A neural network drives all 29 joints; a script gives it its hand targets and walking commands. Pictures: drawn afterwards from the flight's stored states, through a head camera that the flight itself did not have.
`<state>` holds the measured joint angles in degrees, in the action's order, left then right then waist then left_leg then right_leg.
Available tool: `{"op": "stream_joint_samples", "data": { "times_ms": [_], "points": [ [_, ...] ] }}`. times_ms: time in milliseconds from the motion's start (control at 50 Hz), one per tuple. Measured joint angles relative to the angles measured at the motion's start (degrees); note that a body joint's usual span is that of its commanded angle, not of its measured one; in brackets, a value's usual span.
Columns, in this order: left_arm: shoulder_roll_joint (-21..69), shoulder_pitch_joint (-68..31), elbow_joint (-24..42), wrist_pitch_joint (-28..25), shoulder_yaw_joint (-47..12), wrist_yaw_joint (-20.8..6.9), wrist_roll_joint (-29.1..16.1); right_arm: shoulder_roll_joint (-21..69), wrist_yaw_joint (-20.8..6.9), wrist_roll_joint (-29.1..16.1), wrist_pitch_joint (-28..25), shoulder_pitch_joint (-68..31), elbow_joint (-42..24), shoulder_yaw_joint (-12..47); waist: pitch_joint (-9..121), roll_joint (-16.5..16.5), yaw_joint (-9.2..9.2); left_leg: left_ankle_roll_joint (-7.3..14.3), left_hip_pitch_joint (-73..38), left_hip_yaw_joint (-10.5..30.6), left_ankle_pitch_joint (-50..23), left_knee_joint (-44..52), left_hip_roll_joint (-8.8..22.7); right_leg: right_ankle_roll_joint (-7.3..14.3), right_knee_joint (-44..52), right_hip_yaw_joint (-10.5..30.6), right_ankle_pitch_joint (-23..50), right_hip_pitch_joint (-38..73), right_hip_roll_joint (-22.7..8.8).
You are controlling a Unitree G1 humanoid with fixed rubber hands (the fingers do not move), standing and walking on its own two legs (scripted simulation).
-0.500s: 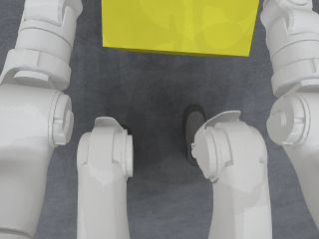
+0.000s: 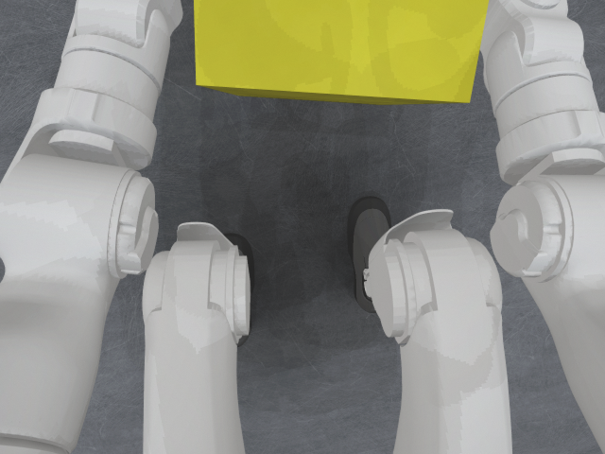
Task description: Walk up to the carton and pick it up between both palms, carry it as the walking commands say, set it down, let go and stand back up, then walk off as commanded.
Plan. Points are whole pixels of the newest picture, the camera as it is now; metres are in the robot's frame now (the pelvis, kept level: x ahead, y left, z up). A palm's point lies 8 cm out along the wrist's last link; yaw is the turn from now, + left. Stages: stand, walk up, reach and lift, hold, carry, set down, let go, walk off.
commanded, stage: reach and lift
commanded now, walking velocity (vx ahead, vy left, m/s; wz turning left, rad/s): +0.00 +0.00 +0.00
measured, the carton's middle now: out of the picture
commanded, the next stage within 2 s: none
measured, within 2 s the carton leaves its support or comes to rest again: leaves its support in 0.86 s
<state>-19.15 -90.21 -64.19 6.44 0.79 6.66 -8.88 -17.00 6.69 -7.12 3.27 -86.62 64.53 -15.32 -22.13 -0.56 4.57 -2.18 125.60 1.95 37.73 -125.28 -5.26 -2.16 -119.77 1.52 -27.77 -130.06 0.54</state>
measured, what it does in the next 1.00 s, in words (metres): stands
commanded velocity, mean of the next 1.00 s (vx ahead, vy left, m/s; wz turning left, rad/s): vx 0.00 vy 0.00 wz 0.00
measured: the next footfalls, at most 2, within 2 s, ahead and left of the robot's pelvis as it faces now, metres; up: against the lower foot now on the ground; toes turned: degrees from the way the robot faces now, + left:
none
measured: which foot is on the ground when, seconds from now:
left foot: down 0.00-1.00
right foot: down 0.00-1.00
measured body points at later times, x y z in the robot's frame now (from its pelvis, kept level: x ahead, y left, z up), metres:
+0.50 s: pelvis +0.01 +0.00 -0.01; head +0.38 +0.00 +0.23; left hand +0.59 +0.10 -0.18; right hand +0.56 -0.21 -0.18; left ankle +0.09 +0.12 -0.35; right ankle +0.13 -0.13 -0.35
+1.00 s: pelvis +0.01 +0.00 +0.01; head +0.37 -0.01 +0.27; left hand +0.59 +0.10 -0.15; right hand +0.55 -0.20 -0.15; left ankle +0.09 +0.12 -0.35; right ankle +0.13 -0.13 -0.35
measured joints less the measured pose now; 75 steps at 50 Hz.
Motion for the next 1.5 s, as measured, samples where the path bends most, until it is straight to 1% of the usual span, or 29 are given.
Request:
{"op": "stream_joint_samples", "data": {
  "times_ms": [60, 140, 240, 320, 420, 500, 600, 680, 780, 820, 860, 880, 980, 1180, 1360, 1500],
  "points": [
    [0.5, -0.2, 0.1, 0.0, 0.5, 0.8, 0.8, 0.1, 0.4, 0.3, 0.1, -0.1, -0.4, 0.2, -0.5, 0.1, -0.02, 0.0, -0.5, 0.0, 0.1, 0.1, 0.1, 0.0, 0.1, 0.0, 0.0, 0.4, 0.2],
    [0.7, -0.4, 0.1, 0.0, 1.3, 1.0, 1.9, 0.3, 0.9, 0.6, 0.4, -0.2, -0.8, 0.2, -1.0, 0.1, -0.02, -0.1, -0.9, 0.1, 0.1, 0.3, 0.0, 0.0, 0.2, 0.1, -0.1, 0.8, 0.4],
    [2.1, -1.0, -0.5, 1.2, 5.3, 0.8, 5.7, 1.2, 0.7, 3.3, 2.1, 0.7, -3.1, -2.6, -0.8, -0.3, 0.12, -0.3, -0.6, 0.2, 0.0, -0.1, -0.6, 0.0, -0.4, 0.2, -0.4, 0.7, 0.2],
    [3.3, -0.8, 0.6, 2.8, 9.4, -0.4, 9.2, 1.9, -1.4, 6.0, 5.0, 2.0, -6.6, -5.5, -0.6, -0.6, 0.35, -0.5, -0.1, 0.3, 0.1, -1.2, -1.4, 0.0, -1.8, 0.3, -1.0, 0.4, -0.1],
    [4.5, 0.8, 3.6, 4.9, 12.0, -1.7, 11.0, 1.7, -3.8, 8.0, 8.2, 2.8, -8.2, -7.1, 0.3, -0.2, 0.64, -0.6, 0.9, 0.5, 0.3, -2.5, -2.1, -0.1, -3.2, 0.2, -1.7, -0.3, -0.3],
    [5.6, 2.3, 5.7, 5.8, 13.1, -1.9, 11.8, 1.7, -4.6, 8.4, 9.3, 3.9, -9.3, -7.7, 1.3, -0.2, 0.47, -0.3, 1.5, 0.6, 0.8, -3.1, -2.1, -0.5, -3.6, 0.2, -2.2, -0.6, -0.1],
    [6.8, 4.2, 8.0, 6.2, 13.7, -1.5, 12.1, 1.9, -5.1, 8.2, 9.8, 5.6, -10.8, -8.0, 2.9, -0.8, 0.49, 0.3, 2.2, 0.3, 1.3, -2.9, -2.2, -1.0, -3.4, 0.6, -3.0, -1.1, 0.0],
    [7.5, 5.3, 9.4, 6.5, 13.3, -0.6, 12.0, 2.1, -4.9, 7.7, 10.2, 6.6, -12.1, -7.9, 4.0, -1.0, 0.46, 0.5, 2.6, 0.1, 1.4, -2.4, -2.3, -1.3, -3.0, 0.8, -3.3, -1.4, 0.1],
    [7.4, 6.8, 11.1, 7.1, 11.5, 1.7, 10.9, 2.9, -3.8, 6.9, 11.1, 8.0, -14.3, -6.7, 5.4, -0.9, 0.70, 0.4, 3.1, 0.3, 1.3, -1.5, -2.4, -1.4, -2.1, 0.8, -3.3, -1.7, 0.3],
    [7.1, 7.5, 11.5, 7.5, 10.7, 2.2, 10.1, 3.6, -2.9, 6.7, 11.8, 8.7, -15.3, -6.3, 6.2, -0.9, 0.80, 0.2, 3.2, 0.4, 1.2, -1.0, -2.4, -1.4, -1.7, 0.9, -3.2, -1.9, 0.5],
    [7.0, 8.1, 11.9, 8.0, 9.9, 2.5, 9.3, 4.4, -1.2, 6.6, 12.5, 9.4, -16.3, -6.1, 7.0, -1.0, 0.80, 0.1, 3.2, 0.5, 1.0, -0.5, -2.5, -1.5, -1.3, 1.0, -3.1, -1.9, 0.8],
    [7.0, 8.3, 12.0, 8.1, 9.8, 2.5, 9.0, 4.7, -1.0, 6.5, 12.8, 9.8, -16.8, -6.3, 7.4, -1.1, 0.78, 0.0, 3.2, 0.5, 0.8, -0.2, -2.6, -1.6, -1.0, 1.1, -3.0, -1.9, 0.9],
    [7.0, 8.1, 11.8, 8.9, 10.4, 2.0, 8.8, 5.5, -0.9, 7.8, 13.9, 10.6, -18.3, -7.1, 9.0, -1.7, 0.42, -0.3, 2.6, 0.5, -0.1, 1.6, -2.6, -1.8, 0.5, 1.7, -2.2, -1.4, 1.7],
    [7.6, 6.3, 11.0, 10.4, 15.8, -0.4, 12.9, 7.0, -1.6, 11.8, 16.9, 9.3, -20.0, -9.7, 11.1, -2.4, 0.15, -0.7, 0.5, 0.5, -1.6, 5.6, -2.3, -1.6, 4.0, 2.3, -0.6, 0.2, 2.6],
    [8.8, 8.5, 13.8, 11.8, 18.2, -1.9, 15.3, 8.5, -1.9, 13.5, 18.9, 10.4, -22.6, -10.9, 13.6, -2.0, 0.03, -1.0, -0.4, 0.8, -1.9, 8.4, -2.1, -1.3, 6.6, 2.4, -0.3, 0.9, 3.3],
    [9.4, 11.4, 16.9, 12.8, 17.4, -2.0, 14.7, 9.6, -1.9, 13.5, 19.9, 12.9, -25.5, -10.7, 15.4, -1.6, -0.14, -1.1, -1.2, 1.1, -1.9, 10.2, -2.4, -1.3, 8.2, 2.5, -0.6, 1.8, 3.4]
  ]
}}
